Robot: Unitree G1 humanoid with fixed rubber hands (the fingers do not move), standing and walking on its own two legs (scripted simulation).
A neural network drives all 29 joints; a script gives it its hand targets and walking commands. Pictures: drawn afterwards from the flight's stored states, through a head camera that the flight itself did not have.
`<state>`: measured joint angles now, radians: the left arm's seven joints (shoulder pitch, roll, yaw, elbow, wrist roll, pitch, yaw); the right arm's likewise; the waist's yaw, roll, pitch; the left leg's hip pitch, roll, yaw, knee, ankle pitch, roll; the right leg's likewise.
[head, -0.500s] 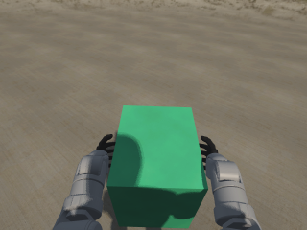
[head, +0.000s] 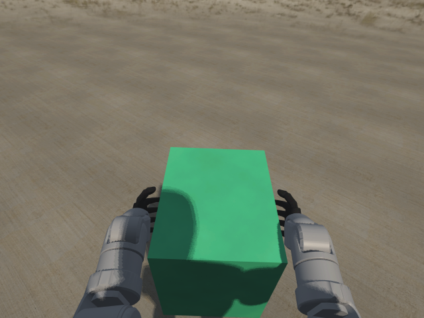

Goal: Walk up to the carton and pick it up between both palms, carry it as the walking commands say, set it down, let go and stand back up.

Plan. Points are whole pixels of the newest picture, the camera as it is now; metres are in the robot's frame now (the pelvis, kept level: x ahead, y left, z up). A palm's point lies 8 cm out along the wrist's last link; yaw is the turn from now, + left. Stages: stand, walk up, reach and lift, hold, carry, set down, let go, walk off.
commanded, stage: hold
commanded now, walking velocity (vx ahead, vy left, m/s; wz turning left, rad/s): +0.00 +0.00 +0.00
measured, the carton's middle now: (214, 231) +0.34 +0.00 -0.01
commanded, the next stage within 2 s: carry in 0.44 s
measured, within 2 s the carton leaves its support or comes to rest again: neither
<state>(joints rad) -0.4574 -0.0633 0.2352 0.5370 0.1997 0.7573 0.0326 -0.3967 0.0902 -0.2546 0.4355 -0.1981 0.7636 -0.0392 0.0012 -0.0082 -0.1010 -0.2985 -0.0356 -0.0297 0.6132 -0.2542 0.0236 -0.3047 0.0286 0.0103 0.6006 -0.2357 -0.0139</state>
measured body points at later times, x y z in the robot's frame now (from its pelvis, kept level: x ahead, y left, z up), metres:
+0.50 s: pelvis +0.00 +0.00 +0.00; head -0.06 +0.00 +0.45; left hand +0.32 +0.16 +0.05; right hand +0.31 -0.15 +0.05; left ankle +0.05 +0.11 -0.73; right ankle +0.06 -0.11 -0.73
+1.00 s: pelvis -0.01 -0.01 +0.00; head -0.07 -0.02 +0.44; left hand +0.27 +0.15 +0.09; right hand +0.27 -0.16 +0.09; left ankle +0.05 +0.11 -0.73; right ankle +0.06 -0.11 -0.73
